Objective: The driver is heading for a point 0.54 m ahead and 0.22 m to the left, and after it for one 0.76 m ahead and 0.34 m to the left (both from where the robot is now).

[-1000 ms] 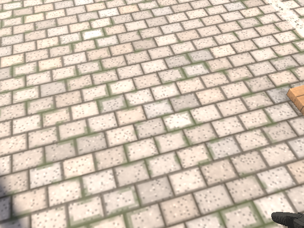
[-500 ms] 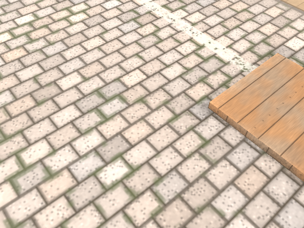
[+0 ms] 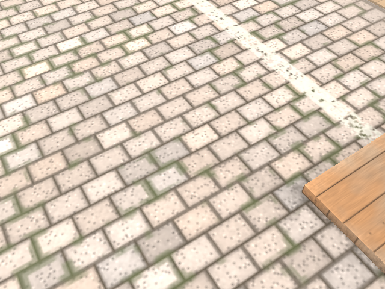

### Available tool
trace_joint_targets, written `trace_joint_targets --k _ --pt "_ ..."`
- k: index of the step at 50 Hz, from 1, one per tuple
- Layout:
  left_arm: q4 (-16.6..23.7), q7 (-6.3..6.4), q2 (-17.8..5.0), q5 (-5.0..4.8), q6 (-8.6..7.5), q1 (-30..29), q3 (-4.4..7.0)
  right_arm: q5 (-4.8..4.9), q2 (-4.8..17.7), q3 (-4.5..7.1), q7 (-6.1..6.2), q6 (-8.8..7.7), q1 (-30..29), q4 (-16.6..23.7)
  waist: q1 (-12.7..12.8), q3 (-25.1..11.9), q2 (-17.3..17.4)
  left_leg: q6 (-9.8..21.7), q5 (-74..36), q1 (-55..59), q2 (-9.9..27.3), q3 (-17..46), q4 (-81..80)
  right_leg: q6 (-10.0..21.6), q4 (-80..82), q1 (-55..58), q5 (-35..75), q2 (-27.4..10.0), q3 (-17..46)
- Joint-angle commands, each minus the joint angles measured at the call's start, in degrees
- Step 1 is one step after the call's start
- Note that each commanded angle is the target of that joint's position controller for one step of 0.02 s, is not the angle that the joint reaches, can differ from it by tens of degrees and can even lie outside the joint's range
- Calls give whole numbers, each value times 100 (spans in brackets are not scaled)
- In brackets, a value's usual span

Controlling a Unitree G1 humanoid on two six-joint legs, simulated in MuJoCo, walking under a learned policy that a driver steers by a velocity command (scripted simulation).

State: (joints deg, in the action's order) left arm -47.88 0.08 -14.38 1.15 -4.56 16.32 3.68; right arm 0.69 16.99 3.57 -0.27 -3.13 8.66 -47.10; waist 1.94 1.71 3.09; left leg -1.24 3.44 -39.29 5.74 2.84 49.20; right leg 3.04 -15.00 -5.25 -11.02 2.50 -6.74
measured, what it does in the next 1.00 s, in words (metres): walks ahead, turning left: left foot, then right foot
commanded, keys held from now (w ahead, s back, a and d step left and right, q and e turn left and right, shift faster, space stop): q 0.38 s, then w+q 0.62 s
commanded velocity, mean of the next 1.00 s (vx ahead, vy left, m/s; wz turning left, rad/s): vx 0.26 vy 0.00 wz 0.53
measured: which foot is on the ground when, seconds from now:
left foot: up 0.00-0.16, down 0.18-0.60, up 0.62-1.00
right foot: down 0.00-0.18, up 0.20-0.58, down 0.60-1.00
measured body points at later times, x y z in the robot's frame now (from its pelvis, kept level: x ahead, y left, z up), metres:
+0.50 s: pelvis +0.13 +0.03 -0.01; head +0.17 +0.05 +0.44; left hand +0.21 +0.33 -0.12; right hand +0.35 -0.21 -0.10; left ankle +0.19 +0.12 -0.75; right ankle +0.21 -0.13 -0.71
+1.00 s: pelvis +0.26 +0.07 -0.01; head +0.29 +0.08 +0.44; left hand +0.09 +0.30 -0.13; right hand +0.58 +0.01 -0.09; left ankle +0.29 +0.28 -0.70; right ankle +0.21 -0.11 -0.75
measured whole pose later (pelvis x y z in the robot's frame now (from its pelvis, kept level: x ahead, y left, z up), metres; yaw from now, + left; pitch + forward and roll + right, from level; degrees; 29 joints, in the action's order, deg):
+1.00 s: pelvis +0.26 +0.07 -0.01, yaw +35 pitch +3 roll +0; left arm -48.0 1.0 -15.6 -0.2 -3.6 23.4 3.5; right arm 1.5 16.0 4.0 -2.9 -0.3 7.5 -33.7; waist 6.1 -0.4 2.0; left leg -0.6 5.8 -38.2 4.1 0.3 44.6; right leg -2.7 -15.3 3.5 -20.7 -4.1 -10.4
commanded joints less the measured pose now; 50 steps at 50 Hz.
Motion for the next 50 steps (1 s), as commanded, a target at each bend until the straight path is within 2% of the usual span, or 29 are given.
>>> trace_joint_targets --k 1,4,6,7,8,9,10,11,12,13,14,16,18,19,20,22,26,27,29,30,31,32,33,34,36,38,44,47,50 --pt "367 137 -912 -32 -53 -471 182 -40 103 -22 -105 -21 -163 411 -92 -184 -683 19 -868 831 -118 -241 -888 712 298 -382 3368 -1411 3" --pt "265 205 -1039 -143 97 -425 233 -45 281 37 -234 24 -318 650 -72 -253 -736 175 -387 696 -161 -278 -1255 633 -150 263 3432 -1692 37" --pt "277 268 -1117 -221 212 -534 272 -72 425 104 -314 40 -209 750 -181 -318 -790 344 213 817 -289 -424 -1401 507 -700 493 3771 -1790 46" --pt "307 306 -1147 -253 270 -615 289 -79 509 158 -336 37 73 718 -330 -441 -769 448 340 1165 -452 -561 -1613 405 -1210 499 4061 -1725 -4" --pt "331 330 -1079 -257 324 -619 271 -78 687 265 -320 15 602 594 -569 -698 -563 605 -90 1897 -692 -660 -2090 209 -2105 360 3966 -1444 -155" --pt "388 323 -994 -135 316 -343 231 -99 1177 423 -213 8 991 579 -658 -1084 203 909 -2525 3051 -226 194 -2247 -179 -3497 -441 2612 -947 -288" --pt "528 231 -432 154 271 177 55 -145 1652 481 -106 57 952 692 -171 -1596 1505 2000 -5046 4778 1186 2253 -1895 -634 -5524 -2522 -2506 71 -139" --pt "492 125 -652 17 211 155 36 -178 1354 382 -128 61 1026 866 -442 -2641 996 2568 -3883 5210 1563 3334 -2355 -613 -6432 -2978 -2981 235 1155" --pt "567 86 -900 -183 220 -280 103 -145 1113 338 -137 72 649 1022 -509 -2204 413 2344 -2845 4779 1308 2823 -2557 -516 -6509 -3291 -2512 -23 1334" --pt "614 125 -874 -182 267 -553 103 -34 904 292 -99 105 340 1064 -411 -1630 -37 2018 -1847 4155 1036 2391 -2704 -502 -6181 -3423 -2041 -216 1270" --pt "597 195 -878 -114 339 -696 122 27 741 236 -49 163 123 1109 -311 -1201 -261 1792 -1143 3452 845 2125 -2888 -521 -5750 -3324 -1744 -380 1251" --pt "649 249 -859 -78 457 -679 144 -78 737 232 19 246 -82 1207 -87 -909 102 1575 -440 2503 486 1897 -3146 -519 -4988 -2707 -1402 -363 1180" --pt "616 277 -695 -81 465 -584 106 -127 844 284 83 280 -50 1277 -72 -950 290 1532 -514 2327 333 1758 -3165 -591 -4316 -2463 -1289 -231 1107" --pt "613 290 -658 -80 462 -604 92 -107 913 315 122 291 -2 1298 -102 -1021 301 1527 -449 2342 315 1775 -3146 -637 -4060 -2406 -1203 -197 1129" --pt "615 283 -646 -77 454 -613 82 -63 934 332 162 305 28 1318 -121 -1155 270 1497 321 2329 257 1813 -3200 -660 -3805 -2313 -1022 -202 1158" --pt "678 239 -671 -86 434 -768 84 -3 959 343 220 338 -76 1401 -167 -1107 486 1402 2011 2092 141 2021 -3428 -673 -3349 -2155 -776 -167 1109" --pt "744 132 -738 -136 258 -824 111 -6 958 344 226 372 44 1436 -219 -931 694 1299 2954 1917 116 2388 -3482 -563 -2564 -1709 -902 -57 1015" --pt "736 107 -732 -158 201 -766 117 6 942 339 217 385 78 1436 -189 -882 696 1273 3096 1852 93 2451 -3446 -493 -2295 -1495 -932 -30 978" --pt "579 69 -703 -203 101 -298 152 41 844 304 216 426 -65 1486 134 -704 624 1076 3402 1352 -139 2379 -3250 -271 -1254 -600 -519 -60 867" --pt "429 88 -865 -181 72 151 219 47 674 257 214 430 -169 1551 341 -605 396 799 3443 712 -421 2096 -2751 -88 -732 131 -615 -453 1100" --pt "345 125 -1214 -105 66 608 292 57 156 134 201 416 -5 1544 311 -805 -706 446 3270 8 -1002 1136 -806 225 -261 803 -1662 -1757 2412" --pt "420 55 -1664 118 52 379 388 96 328 174 151 308 -189 1884 116 -195 -1788 426 2701 -1275 -1211 631 149 826 471 372 -3138 -2565 4359" --pt "601 84 -1437 90 -2 -67 358 43 691 251 113 236 -212 1843 -32 160 -1537 396 2175 -1471 -789 814 786 919 547 118 -3357 -2584 4276" --pt "659 136 -1132 -32 -20 -298 281 29 809 305 71 227 -42 1708 -116 216 -1360 318 1711 -1514 -732 765 1012 722 533 150 -2932 -2309 3679" --pt "659 182 -956 -111 -17 -268 214 -22 677 297 21 228 132 1532 -95 158 -1105 126 1136 -1340 -588 544 1438 444 541 206 -1887 -1922 2703" --pt "594 194 -895 -49 -65 -1 177 6 466 245 -23 204 14 1559 19 133 -1003 30 658 -1187 -488 352 1749 395 611 109 -1060 -1741 1939" --pt "436 146 -1027 -28 -29 453 196 66 240 136 -131 181 -621 1828 357 315 -1025 -138 -18 -973 -246 18 524 467 654 355 144 -1710 789" --pt "326 131 -1195 -104 14 601 241 82 107 58 -252 153 -1032 1980 510 479 -1007 -41 18 -604 -194 -312 -311 461 644 454 383 -1839 449" --pt "214 87 -1329 -221 75 657 293 107 131 47 -349 148 -1152 2067 447 587 -979 253 537 -175 -257 -592 -919 392 445 693 944 -1981 171"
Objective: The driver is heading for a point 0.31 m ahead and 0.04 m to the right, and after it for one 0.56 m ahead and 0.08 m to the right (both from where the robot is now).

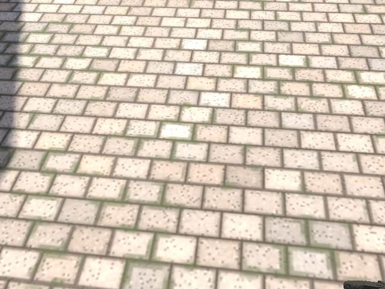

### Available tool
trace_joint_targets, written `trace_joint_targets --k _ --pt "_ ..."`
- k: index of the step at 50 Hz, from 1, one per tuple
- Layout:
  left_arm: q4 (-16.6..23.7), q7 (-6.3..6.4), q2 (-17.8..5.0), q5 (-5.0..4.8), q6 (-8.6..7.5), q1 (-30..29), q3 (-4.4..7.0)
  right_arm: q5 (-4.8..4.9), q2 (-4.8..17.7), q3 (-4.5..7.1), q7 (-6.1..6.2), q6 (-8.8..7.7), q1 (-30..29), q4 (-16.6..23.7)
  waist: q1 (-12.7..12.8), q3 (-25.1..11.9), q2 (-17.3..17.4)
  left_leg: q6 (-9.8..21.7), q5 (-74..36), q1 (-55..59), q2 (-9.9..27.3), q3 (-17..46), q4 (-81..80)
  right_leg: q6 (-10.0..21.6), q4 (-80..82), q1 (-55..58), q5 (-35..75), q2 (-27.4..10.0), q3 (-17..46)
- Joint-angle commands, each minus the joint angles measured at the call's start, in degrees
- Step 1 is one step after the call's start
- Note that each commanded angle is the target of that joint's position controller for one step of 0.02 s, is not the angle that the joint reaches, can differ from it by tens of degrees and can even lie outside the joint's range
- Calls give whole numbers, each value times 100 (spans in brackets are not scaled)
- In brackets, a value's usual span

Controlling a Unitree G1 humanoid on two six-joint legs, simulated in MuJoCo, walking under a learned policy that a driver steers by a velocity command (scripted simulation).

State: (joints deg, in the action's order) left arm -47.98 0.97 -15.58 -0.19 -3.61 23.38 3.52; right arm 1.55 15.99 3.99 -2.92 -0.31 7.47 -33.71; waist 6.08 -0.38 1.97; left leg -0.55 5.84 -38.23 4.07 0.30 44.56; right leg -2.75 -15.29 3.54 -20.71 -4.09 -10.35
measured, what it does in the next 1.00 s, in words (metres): walks ahead, turning right: left foot, then right foot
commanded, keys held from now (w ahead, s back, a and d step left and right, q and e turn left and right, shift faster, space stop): w+q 0.08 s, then q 0.04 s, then e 0.88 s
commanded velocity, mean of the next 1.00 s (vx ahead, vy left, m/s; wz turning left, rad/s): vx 0.15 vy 0.00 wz -0.18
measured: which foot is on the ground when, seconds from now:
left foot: up 0.00-0.06, down 0.08-0.60, up 0.62-1.00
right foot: down 0.00-0.08, up 0.10-0.56, down 0.58-1.00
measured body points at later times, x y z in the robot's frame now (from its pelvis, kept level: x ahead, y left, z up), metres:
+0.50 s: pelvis +0.22 +0.06 +0.00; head +0.25 +0.06 +0.45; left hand +0.34 +0.32 -0.11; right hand +0.36 -0.20 -0.11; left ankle +0.16 +0.13 -0.73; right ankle +0.35 -0.07 -0.70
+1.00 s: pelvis +0.30 +0.07 +0.00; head +0.33 +0.06 +0.44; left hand +0.53 +0.30 -0.09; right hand +0.37 -0.24 -0.11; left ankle +0.35 +0.20 -0.73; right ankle +0.34 -0.05 -0.73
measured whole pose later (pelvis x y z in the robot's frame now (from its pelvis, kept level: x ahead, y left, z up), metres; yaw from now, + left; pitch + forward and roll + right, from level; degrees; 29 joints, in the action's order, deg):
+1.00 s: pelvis +0.30 +0.07 +0.00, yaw -16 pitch +3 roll +1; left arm -34.1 1.8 -17.8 -0.6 2.9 9.3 4.8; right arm 0.4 16.2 3.8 0.8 -0.1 7.7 -43.1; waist 0.8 1.5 -0.9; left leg -2.6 16.8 -20.1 -1.7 5.3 33.1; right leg 0.9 -30.2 -23.7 -8.6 6.5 11.2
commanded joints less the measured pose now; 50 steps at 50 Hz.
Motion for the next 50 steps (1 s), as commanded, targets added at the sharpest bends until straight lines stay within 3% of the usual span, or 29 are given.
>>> trace_joint_targets --k 1,2,3,4,5,6,7,8,9,10,11,13,15,18,20,27,29,30,31,32,33,34,35,37,39,44,47,49,50 --pt "207 -10 -1284 -120 2 -95 333 6 300 34 -101 -133 -951 735 -87 715 -925 323 529 86 -222 -481 -631 921 227 -148 2829 -1337 388" --pt "195 -2 -1387 -145 20 -134 365 -22 429 100 -99 -126 -731 706 -285 479 -1023 470 744 642 -442 -654 -741 861 -251 -110 4240 -1329 217" --pt "192 18 -1461 -169 42 -198 384 -31 627 222 -80 -111 -90 549 -705 35 -1006 656 672 1588 -719 -808 -1011 766 -1161 -167 5504 -1241 -11" --pt "217 44 -1360 -170 32 -168 341 -9 953 418 -6 -75 950 245 -1224 -583 -809 888 269 3170 -957 -785 -1309 598 -2433 -736 5763 -1035 -211" --pt "414 40 -1012 31 -26 -131 210 12 1413 565 138 0 1791 90 -1511 -1187 37 1233 -123 5063 3 711 -1291 302 -4321 -2438 3101 -777 -118" --pt "831 -26 -351 172 -201 197 -26 -55 2027 565 157 -76 1420 244 -804 -2012 1514 2350 271 6256 1556 4169 -2087 -28 -6161 -4442 -1503 410 692" --pt "749 -63 -949 -69 -333 -416 101 -129 1376 387 135 -146 1489 309 -1297 -2264 636 2229 -472 6064 1693 4086 -2472 26 -6607 -4700 -1251 187 1551" --pt "782 -70 -1037 -220 -344 -667 123 -176 1028 259 122 -205 1293 148 -1189 -1479 524 2006 -1770 5373 1554 2927 -2325 97 -6504 -4845 -783 -35 1386" --pt "685 -19 -950 -137 -318 -650 94 -109 812 184 121 -241 981 103 -942 -1016 52 1760 -2499 4522 1253 2096 -2230 118 -6080 -4597 -404 -304 1327" --pt "616 7 -932 -37 -264 -659 111 -98 653 137 124 -257 638 94 -748 -732 31 1609 -2773 3837 1020 1599 -2319 107 -5690 -4296 -204 -439 1312" --pt "532 -6 -923 -51 -166 -502 122 -162 586 96 133 -277 420 85 -550 -645 157 1544 -2975 3305 909 1285 -2515 114 -5565 -3854 -51 -498 1337" --pt "350 -9 -700 -69 4 -196 87 -231 618 97 153 -371 216 -78 -318 -571 151 1552 -3463 2738 836 802 -2812 31 -5266 -3432 294 -399 1252" --pt "341 19 -577 -29 78 -255 67 -265 597 83 191 -443 121 -240 -274 -420 162 1497 -3749 2534 758 353 -2957 -48 -4753 -3423 734 -293 1278" --pt "460 -25 -425 -18 61 -680 13 -296 538 49 289 -421 -22 -404 -393 -287 242 1252 -3439 2567 540 -279 -3038 -31 -3512 -3274 1754 -197 1294" --pt "611 -94 -418 -26 44 -1061 1 -296 641 75 349 -368 66 -519 -583 -230 219 1221 -3316 2836 632 -356 -3052 5 -2936 -3287 2171 -125 1231" --pt "1113 -345 -600 -14 129 -1338 123 -84 830 182 505 28 122 -723 -662 -81 236 1139 -3248 3754 1135 -183 -2046 353 -2230 -3615 851 96 924" --pt "1060 -338 -757 -6 97 -764 231 -22 802 186 573 85 111 -707 -346 -397 41 738 -3583 3536 737 -500 -854 667 -1286 -2530 1791 421 786" --pt "1071 -237 -1286 38 92 -345 388 -150 748 164 582 34 231 -605 -248 -874 -736 289 -2301 2724 169 -778 488 1073 -1141 -1333 4344 -179 1872" --pt "1152 -156 -1811 122 118 -255 482 -388 297 12 501 -26 472 -399 -518 -1399 -1980 -194 2797 684 -991 -624 2449 2406 -1138 270 6385 -1648 4056" --pt "1255 -141 -1312 131 134 -205 349 -309 514 26 402 -67 282 -494 -223 -2149 -1333 -161 3331 423 -916 584 3104 2615 -913 521 5482 -1674 4411" --pt "1370 -130 -1158 88 142 -629 313 -118 647 63 363 -53 50 -434 -297 -1646 -934 -122 2979 140 -691 665 3246 2361 -840 131 4725 -1469 3858" --pt "1420 -98 -992 -19 189 -932 283 -125 614 64 393 -14 -63 -460 -412 -1212 -423 -136 2626 35 -509 605 2941 2043 -741 -348 3929 -1192 3466" --pt "1486 -61 -872 -93 259 -1173 238 -170 645 88 442 47 -149 -463 -502 -853 -286 -184 2370 105 -380 562 2493 1844 -596 -884 3310 -1025 3240" --pt "1579 -13 -927 -20 365 -1395 260 -160 529 78 462 126 -67 -467 -698 -606 -684 -278 2021 690 -468 384 1639 1647 -392 -1628 2690 -592 2962" --pt "1611 44 -1044 31 411 -1319 321 -142 436 54 486 114 56 -555 -669 -711 -866 -389 1905 946 -572 354 1022 1658 -400 -1672 2690 -516 2932" --pt "1702 119 -1142 4 509 -1392 384 -131 466 65 471 71 -20 -583 -543 -789 -1051 -420 1424 1418 -626 451 53 1521 -392 -1923 1486 -400 3269" --pt "1765 98 -1117 -8 569 -1457 384 -106 523 107 407 -22 4 -568 -513 -702 -1187 -305 1413 1594 -659 462 -564 1429 -473 -1873 1130 -364 3642" --pt "1814 105 -1084 -69 618 -1601 372 -100 521 147 352 -101 291 -654 -696 -660 -1201 -146 913 2129 -689 324 -1579 1256 -705 -2005 1133 -208 3694" --pt "1816 116 -1002 -96 636 -1541 350 -125 634 204 345 -120 473 -713 -757 -645 -1080 -13 587 2609 -481 403 -2117 1055 -931 -2268 870 -2 3580"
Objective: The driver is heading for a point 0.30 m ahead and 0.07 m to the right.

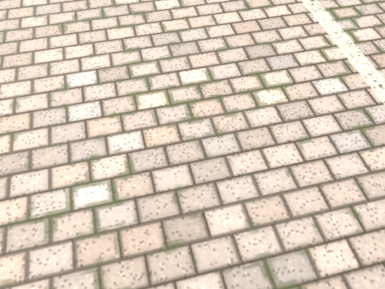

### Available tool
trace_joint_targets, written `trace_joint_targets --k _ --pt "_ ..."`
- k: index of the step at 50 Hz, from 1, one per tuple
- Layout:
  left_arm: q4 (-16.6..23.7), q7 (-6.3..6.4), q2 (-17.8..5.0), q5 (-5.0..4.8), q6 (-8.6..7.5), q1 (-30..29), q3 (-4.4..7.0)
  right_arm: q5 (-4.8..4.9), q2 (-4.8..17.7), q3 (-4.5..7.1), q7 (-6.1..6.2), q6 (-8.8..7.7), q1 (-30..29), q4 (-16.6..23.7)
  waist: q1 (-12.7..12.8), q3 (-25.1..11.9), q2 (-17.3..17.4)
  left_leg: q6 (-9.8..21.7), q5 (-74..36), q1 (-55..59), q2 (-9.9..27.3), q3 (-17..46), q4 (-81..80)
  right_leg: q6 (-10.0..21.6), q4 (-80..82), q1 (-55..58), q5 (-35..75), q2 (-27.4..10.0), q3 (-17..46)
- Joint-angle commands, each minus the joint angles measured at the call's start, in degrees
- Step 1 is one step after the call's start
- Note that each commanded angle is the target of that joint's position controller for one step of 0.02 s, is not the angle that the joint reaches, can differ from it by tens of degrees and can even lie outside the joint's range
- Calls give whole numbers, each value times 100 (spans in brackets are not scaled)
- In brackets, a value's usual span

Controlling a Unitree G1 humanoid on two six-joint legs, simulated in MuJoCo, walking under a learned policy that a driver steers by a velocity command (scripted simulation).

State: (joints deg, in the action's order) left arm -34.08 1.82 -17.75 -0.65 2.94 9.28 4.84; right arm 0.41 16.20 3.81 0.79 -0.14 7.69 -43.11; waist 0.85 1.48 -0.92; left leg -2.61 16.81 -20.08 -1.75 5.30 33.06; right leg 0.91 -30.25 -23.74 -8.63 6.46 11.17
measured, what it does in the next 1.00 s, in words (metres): steps on the spot, turning right: left foot, then right foot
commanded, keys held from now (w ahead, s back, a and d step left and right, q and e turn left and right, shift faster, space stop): e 0.74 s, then no key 0.08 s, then w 0.18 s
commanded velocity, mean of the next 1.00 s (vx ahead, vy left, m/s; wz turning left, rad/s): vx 0.03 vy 0.00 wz -0.53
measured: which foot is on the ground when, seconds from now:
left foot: up 0.00-0.00, down 0.02-0.44, up 0.46-0.86, down 0.88-1.00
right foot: down 0.00-0.02, up 0.04-0.42, down 0.44-0.88, up 0.90-1.00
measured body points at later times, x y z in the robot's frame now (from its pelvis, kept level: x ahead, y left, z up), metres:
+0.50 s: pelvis +0.00 -0.02 +0.00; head +0.03 -0.05 +0.45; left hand +0.25 +0.19 -0.07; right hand +0.04 -0.34 -0.11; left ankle +0.01 +0.13 -0.69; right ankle -0.03 -0.12 -0.73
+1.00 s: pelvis +0.02 -0.01 +0.01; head +0.04 +0.00 +0.46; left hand +0.31 +0.13 -0.08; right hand -0.03 -0.31 -0.09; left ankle +0.07 +0.09 -0.73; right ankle -0.05 -0.12 -0.68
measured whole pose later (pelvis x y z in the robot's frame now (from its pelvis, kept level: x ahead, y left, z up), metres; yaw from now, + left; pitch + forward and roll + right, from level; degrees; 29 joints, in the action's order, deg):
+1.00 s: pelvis +0.02 -0.01 +0.01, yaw -32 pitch +1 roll +0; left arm -35.9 1.1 -17.3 -0.5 0.9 11.0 3.2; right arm -0.3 15.0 3.3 0.2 -2.2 14.5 -41.8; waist -1.3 -0.9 -2.2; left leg 1.7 16.0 -13.1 -0.9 2.1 27.5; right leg -0.2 -54.8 -26.1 -25.3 5.2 7.0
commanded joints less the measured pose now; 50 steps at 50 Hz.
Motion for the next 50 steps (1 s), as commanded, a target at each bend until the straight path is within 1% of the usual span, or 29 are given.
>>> trace_joint_targets --k 1,2,3,4,5,6,8,10,13,18,20,21,22,23,24,25,27,28,30,34,37,41,43,44,45,46,47,49,50 --pt "454 22 -510 -10 -17 29 141 -122 1037 327 5 -121 623 253 -158 -856 78 604 -437 1341 1239 912 -1417 358 -432 -210 -1435 -602 889" --pt "671 -3 -492 -53 -83 -10 152 -299 1459 413 14 -71 455 230 53 -494 1904 1533 -1145 1105 2285 2400 -1831 31 -1677 -1272 -2558 270 -345" --pt "542 -16 -945 50 -151 88 290 -358 1123 331 31 -110 131 464 -6 -442 1480 1862 -1338 846 2540 2513 -1818 -170 -2963 -1297 -2543 -159 -132" --pt "374 -41 -1101 -1 -133 214 372 -284 825 249 81 -113 -192 562 124 -411 1010 1635 -1424 752 2209 1852 -1669 -231 -3472 -1221 -2155 -220 -157" --pt "213 -26 -971 -4 -69 378 360 -180 691 210 110 -102 -389 612 195 -341 795 1367 -1424 793 1820 1277 -1548 -341 -3746 -1223 -1844 -266 -269" --pt "175 -19 -843 14 -17 423 326 -85 611 179 138 -96 -402 618 125 -288 789 1295 -1537 942 1687 982 -1496 -439 -4021 -1388 -1559 -305 -316" --pt "262 -55 -592 -45 15 247 231 -90 617 155 193 -37 -198 580 -16 -215 836 1325 -1879 1060 1483 444 -1508 -573 -3942 -1435 -1301 -387 -622" --pt "441 -73 -473 -88 -1 -150 162 -130 719 190 232 21 140 518 -276 -280 984 1424 -2151 1597 1565 299 -1463 -672 -3345 -1603 -1226 -535 -786" --pt "584 -141 -352 -47 -10 -345 79 -109 966 282 213 70 277 487 -414 -484 1114 1504 -2479 1865 1786 112 -1369 -686 -2445 -1157 -1437 -763 -973" --pt "603 -244 -474 -65 44 -185 120 27 1185 373 86 71 149 472 -338 -537 1254 1419 -2710 1558 1970 -222 -1169 -406 -1058 -56 -1328 -725 -1418" --pt "494 -278 -448 -62 64 149 160 146 1169 374 67 55 12 445 -83 -562 1149 1156 -2563 1388 1905 -454 -743 -127 83 609 -565 -598 -1585" --pt "405 -246 -549 -46 62 380 221 161 1003 335 51 30 208 346 -8 -634 883 847 -2137 1044 1726 -714 -287 66 672 1274 17 -488 -1500" --pt "400 -179 -980 -58 39 634 359 0 734 268 23 7 416 322 -15 -794 -173 328 -863 -13 1291 -1237 914 383 862 2379 1686 -1168 -439" --pt "570 -130 -1667 64 -16 593 458 -279 419 117 20 -23 126 709 -74 -763 -1884 -191 2083 -1846 410 -1313 2424 1530 762 2876 3509 -2717 1756" --pt "545 -189 -1313 215 -158 809 372 -187 728 213 66 -44 -373 769 425 -1177 -1190 -216 2339 -1939 308 -354 3426 2098 913 2583 3197 -2906 1897" --pt "471 -191 -1159 213 -255 580 289 -49 838 252 74 -21 -422 764 245 -911 -897 -146 1902 -1991 409 -186 3692 1851 945 2349 2778 -2574 1356" --pt "480 -119 -896 4 -272 4 210 -89 882 295 145 24 -262 618 -29 -619 -578 -137 1032 -1972 506 -103 3344 1296 928 1998 2143 -2021 801" --pt "500 -81 -869 -12 -245 -142 172 -122 878 304 149 32 -183 588 -126 -628 -624 -183 752 -1680 429 -143 3330 1243 930 1722 2318 -1874 656" --pt "497 -33 -865 42 -208 -161 158 -90 738 269 114 20 -37 543 -192 -763 -633 -250 431 -1392 273 -203 3084 1246 936 1608 2279 -1727 574" --pt "438 17 -968 16 -169 -46 200 -63 550 177 87 8 -269 614 -48 -725 -684 -291 300 -1114 138 -120 1828 1229 867 1601 1531 -1629 852" --pt "444 -10 -1047 27 -130 -77 228 -32 584 176 34 -24 -343 663 11 -645 -787 -234 411 -709 18 -66 1212 1246 836 1328 1033 -1606 1241" --pt "410 -64 -909 21 -91 -172 153 8 612 183 -62 -91 -157 651 13 -724 -871 -94 353 -128 33 -164 408 1160 553 1338 1322 -1594 1531" --pt "376 -52 -715 -24 -79 -228 54 -14 474 148 -121 -153 166 578 -229 -827 -732 114 -522 866 40 -336 -843 873 496 918 -218 -1268 1440" --pt "317 -52 -444 38 -106 -34 -41 -99 565 154 -110 -173 286 583 -213 -843 -351 304 -514 1481 492 70 -1078 570 192 405 -1421 -952 1183" --pt "326 -66 -156 104 -151 223 -134 -197 987 219 -83 -173 489 585 -38 -788 822 858 453 1905 1467 1348 -1464 189 -1013 -467 -2484 -171 211" --pt "520 -32 -539 14 -242 -133 -24 -254 1295 322 -124 -221 845 459 -310 -280 1588 1751 1858 1450 2233 2988 -2236 3 -2064 -1359 -2814 44 -223" --pt "449 -5 -881 -45 -308 -225 100 -192 1122 277 -108 -292 690 501 -305 165 1208 1867 2595 1219 2282 3102 -2387 -52 -2780 -1667 -2387 -279 -9" --pt "225 -47 -810 35 -345 15 121 -11 847 192 2 -324 501 481 -138 254 1051 1469 2233 1441 1815 2320 -2359 -185 -3078 -1896 -1662 -484 -225" --pt "207 -87 -715 52 -382 -16 103 20 802 168 40 -317 561 444 -178 253 967 1387 1892 1552 1707 2049 -2376 -241 -3066 -1966 -1321 -612 -371"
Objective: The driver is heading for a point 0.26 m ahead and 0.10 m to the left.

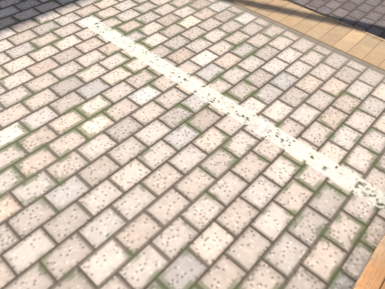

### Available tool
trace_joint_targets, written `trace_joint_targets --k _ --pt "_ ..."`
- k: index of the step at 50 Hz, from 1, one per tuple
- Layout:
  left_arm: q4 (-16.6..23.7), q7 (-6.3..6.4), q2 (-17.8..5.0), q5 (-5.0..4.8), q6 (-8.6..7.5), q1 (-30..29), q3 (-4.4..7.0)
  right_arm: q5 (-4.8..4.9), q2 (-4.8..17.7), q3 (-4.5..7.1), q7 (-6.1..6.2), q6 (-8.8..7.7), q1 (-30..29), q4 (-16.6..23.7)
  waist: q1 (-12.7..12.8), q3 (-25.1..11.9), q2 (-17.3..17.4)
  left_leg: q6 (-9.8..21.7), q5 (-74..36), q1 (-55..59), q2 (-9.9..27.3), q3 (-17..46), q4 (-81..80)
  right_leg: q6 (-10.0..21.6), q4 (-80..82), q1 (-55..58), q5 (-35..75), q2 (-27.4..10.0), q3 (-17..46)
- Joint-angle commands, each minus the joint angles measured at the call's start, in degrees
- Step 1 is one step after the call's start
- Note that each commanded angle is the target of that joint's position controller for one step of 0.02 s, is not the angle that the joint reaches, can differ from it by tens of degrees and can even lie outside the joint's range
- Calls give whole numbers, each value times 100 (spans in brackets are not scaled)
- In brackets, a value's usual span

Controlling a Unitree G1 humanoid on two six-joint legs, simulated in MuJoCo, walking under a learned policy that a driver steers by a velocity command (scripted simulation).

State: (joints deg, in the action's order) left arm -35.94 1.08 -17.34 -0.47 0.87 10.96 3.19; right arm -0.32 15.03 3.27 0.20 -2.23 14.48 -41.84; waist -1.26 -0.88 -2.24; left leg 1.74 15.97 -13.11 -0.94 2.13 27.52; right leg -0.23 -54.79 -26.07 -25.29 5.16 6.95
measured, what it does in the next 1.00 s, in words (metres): walks ahead: right foot, then left foot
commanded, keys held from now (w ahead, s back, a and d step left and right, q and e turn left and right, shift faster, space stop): w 0.06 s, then w+q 0.12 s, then no key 0.82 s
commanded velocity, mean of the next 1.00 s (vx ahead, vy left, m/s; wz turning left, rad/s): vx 0.15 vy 0.00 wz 0.02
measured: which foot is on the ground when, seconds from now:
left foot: down 0.00-0.26, up 0.28-0.60, down 0.62-1.00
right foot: up 0.00-0.24, down 0.26-1.00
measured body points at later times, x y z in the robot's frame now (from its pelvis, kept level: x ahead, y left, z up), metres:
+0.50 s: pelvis +0.12 -0.06 +0.01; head +0.15 -0.07 +0.46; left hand +0.22 +0.21 -0.10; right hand +0.27 -0.32 -0.11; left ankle +0.14 +0.10 -0.70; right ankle +0.12 -0.16 -0.74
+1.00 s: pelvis +0.17 -0.03 -0.01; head +0.19 -0.03 +0.44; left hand +0.25 +0.24 -0.14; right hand +0.35 -0.27 -0.11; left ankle +0.19 +0.08 -0.74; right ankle +0.12 -0.16 -0.74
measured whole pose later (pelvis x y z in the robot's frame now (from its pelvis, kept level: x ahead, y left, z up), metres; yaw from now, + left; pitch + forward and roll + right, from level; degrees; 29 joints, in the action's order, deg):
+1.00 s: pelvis +0.17 -0.03 -0.01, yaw +4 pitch -1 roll +0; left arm -51.0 1.4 -15.1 0.3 1.3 11.5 1.7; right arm -0.3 13.5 1.7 0.5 0.2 7.7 -43.2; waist 0.5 2.6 0.3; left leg 0.6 15.0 -15.0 -0.3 0.5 31.4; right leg -0.3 -27.8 -5.6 -20.8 0.0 -0.7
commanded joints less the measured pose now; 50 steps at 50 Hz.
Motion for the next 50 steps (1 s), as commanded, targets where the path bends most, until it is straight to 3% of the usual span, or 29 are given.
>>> trace_joint_targets --k 1,3,6,9,11,12,13,14,15,16,17,19,21,23,26,28,30,31,32,33,34,35,41,50 --pt "380 -53 -600 41 -230 -280 225 76 897 205 120 -113 0 290 -36 452 1020 901 1588 815 1462 2027 -1863 -159 -566 -1623 648 -545 -183" --pt "400 -106 -342 8 -331 -493 135 63 882 203 126 -127 192 249 -173 384 1024 874 944 769 1271 1516 -1898 -201 -44 -1377 998 -631 -508" --pt "488 -158 -65 -10 -487 -840 24 132 1000 227 104 -88 378 193 -309 361 1147 896 244 345 1087 1159 -1819 -229 1304 -427 1031 -560 -732" --pt "438 -232 -268 -97 -582 -728 91 199 1230 281 43 -49 574 158 -232 340 1197 986 416 43 1250 1390 -1606 -197 2135 375 931 -419 -775" --pt "239 -233 -373 -93 -597 -250 161 194 1134 236 29 2 464 165 85 247 1054 788 -99 -123 1191 1358 -1205 -76 2921 1263 1709 -360 -819" --pt "164 -192 -453 -58 -587 15 207 163 976 183 28 10 507 150 214 86 962 588 -516 -242 1032 1232 -838 11 3159 1845 1815 -392 -787" --pt "152 -124 -608 5 -585 448 251 90 655 79 21 -12 456 196 440 -323 745 249 -625 -485 679 906 -1 177 3278 2668 2002 -906 -295" --pt "164 -67 -1253 165 -541 860 371 -44 170 -80 52 -76 597 416 448 -956 -737 -216 638 -1670 16 241 1706 778 3232 3894 2927 -2234 1282" --pt "-56 -118 -1286 149 -487 1228 420 57 513 7 121 -101 627 459 556 -986 -1391 -408 1995 -2295 -115 225 2873 1505 3673 3620 3003 -2875 2485" --pt "-58 -161 -924 81 -502 1012 292 112 911 136 139 -68 685 375 450 -594 -840 -418 1899 -2444 123 468 3556 1555 3670 3253 2994 -2719 2187" --pt "-46 -188 -666 64 -518 686 205 116 923 153 122 -14 588 308 318 -351 -637 -398 1576 -2472 257 395 3728 1393 3655 2947 3261 -2420 1568" --pt "-47 -211 -413 37 -517 129 101 32 782 151 124 113 463 261 105 -78 -470 -446 938 -2208 505 233 3362 1187 3803 2361 4039 -2007 749" --pt "-157 -173 -295 122 -524 -55 55 20 506 87 112 162 466 199 -30 -98 -508 -534 406 -1532 483 93 2826 1173 3868 1852 4699 -1693 169" --pt "-239 -126 -318 145 -492 -231 46 12 324 11 104 176 296 231 -70 -155 -552 -576 144 -993 442 -18 1923 1168 3797 1619 4969 -1516 -194" --pt "-446 -114 -556 100 -404 -26 99 16 413 -2 106 216 -91 364 97 -309 -541 -541 -231 -524 326 -117 1093 1243 3659 1710 5072 -1651 -109" --pt "-532 -129 -548 33 -364 -87 78 33 492 18 105 259 -175 402 54 -287 -440 -424 -560 -194 300 -115 561 1202 3559 1669 4594 -1698 -2" --pt "-663 -149 -382 -27 -362 -48 1 -58 571 32 123 265 -222 433 -67 -201 -163 -201 -1649 507 332 -11 -449 838 3417 1404 3371 -1450 -4" --pt "-720 -154 -250 91 -396 127 -53 -86 852 88 172 264 -256 506 21 -307 198 -73 -2935 1030 738 423 -436 538 3235 1183 2522 -1195 -121" --pt "-820 -169 -247 192 -419 653 -50 -64 1155 149 210 286 -391 563 380 -427 795 245 -3439 1344 1017 610 -37 279 3209 923 1517 -791 -367" --pt "-901 -139 -178 180 -384 705 -93 -8 824 86 180 308 -614 572 348 -488 961 412 -2787 1101 930 539 65 122 3312 1137 1202 -692 -502" --pt "-896 -119 -321 146 -337 396 -76 25 623 51 130 311 -731 613 163 -227 803 325 -2371 899 708 448 65 51 3237 1094 1265 -634 -556" --pt "-894 -93 -363 110 -298 260 -59 -2 555 32 109 301 -727 590 106 -188 692 240 -2376 841 626 402 95 50 3147 1083 1493 -642 -572" --pt "-1039 -22 -380 84 -126 311 -43 0 556 23 61 188 -726 474 155 -277 503 193 -2956 658 561 337 235 56 2963 1569 2366 -731 -528" --pt "-1379 78 -368 77 32 250 -13 -3 544 30 46 156 -842 147 208 -107 265 173 -2395 443 472 272 106 24 3042 1756 2065 -749 -533"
